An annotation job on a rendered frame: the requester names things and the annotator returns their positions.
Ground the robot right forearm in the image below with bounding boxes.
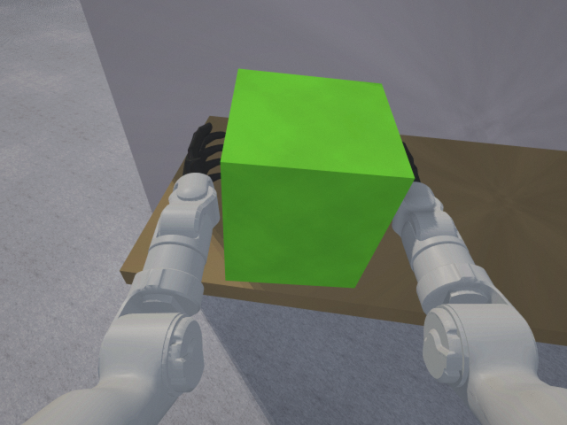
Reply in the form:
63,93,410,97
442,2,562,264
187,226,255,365
392,182,539,371

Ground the right robot upper arm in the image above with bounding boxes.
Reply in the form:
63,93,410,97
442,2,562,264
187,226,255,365
423,304,567,425

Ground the left robot upper arm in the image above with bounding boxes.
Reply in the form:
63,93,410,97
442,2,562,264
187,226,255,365
22,313,205,425

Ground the carton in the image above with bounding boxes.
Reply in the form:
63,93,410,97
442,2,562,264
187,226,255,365
221,69,415,288

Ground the table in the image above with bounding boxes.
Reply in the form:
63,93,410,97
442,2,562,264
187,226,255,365
120,116,567,346

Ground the robot right hand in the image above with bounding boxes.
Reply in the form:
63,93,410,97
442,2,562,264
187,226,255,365
402,142,420,182

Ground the robot left forearm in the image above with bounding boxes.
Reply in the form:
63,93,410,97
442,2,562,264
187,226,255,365
98,173,220,377

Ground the robot left hand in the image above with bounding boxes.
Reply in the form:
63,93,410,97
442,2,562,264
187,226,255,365
183,122,226,182

